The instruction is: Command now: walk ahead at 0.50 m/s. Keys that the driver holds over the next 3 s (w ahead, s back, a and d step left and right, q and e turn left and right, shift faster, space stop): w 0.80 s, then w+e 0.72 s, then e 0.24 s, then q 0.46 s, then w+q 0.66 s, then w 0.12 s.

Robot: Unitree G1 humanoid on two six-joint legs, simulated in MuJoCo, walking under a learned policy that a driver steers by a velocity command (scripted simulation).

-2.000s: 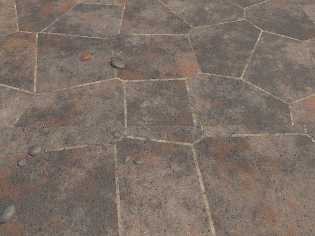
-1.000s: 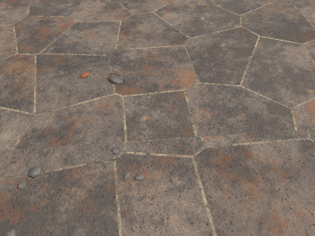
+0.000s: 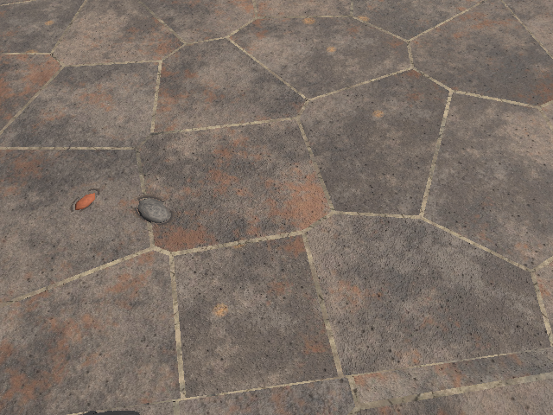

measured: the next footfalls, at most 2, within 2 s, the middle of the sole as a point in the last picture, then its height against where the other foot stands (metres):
left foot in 0.52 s outside the picture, level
right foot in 1.18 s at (337, 306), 0.13 m lower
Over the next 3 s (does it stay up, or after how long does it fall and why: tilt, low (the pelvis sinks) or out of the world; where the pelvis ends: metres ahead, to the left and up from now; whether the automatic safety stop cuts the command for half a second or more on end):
stays up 1.26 -0.20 -0.11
